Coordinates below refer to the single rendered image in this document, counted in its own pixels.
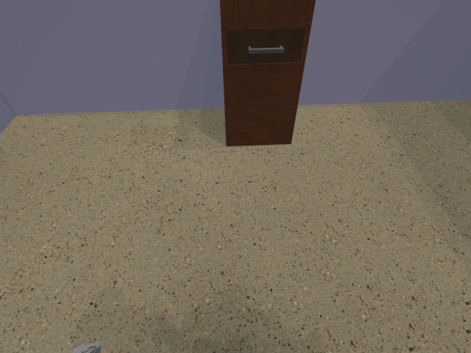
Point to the handle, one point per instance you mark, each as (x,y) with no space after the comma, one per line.
(266,50)

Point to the drawer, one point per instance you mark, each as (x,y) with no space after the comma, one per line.
(239,40)

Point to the cabinet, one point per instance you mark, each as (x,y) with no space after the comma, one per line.
(261,99)

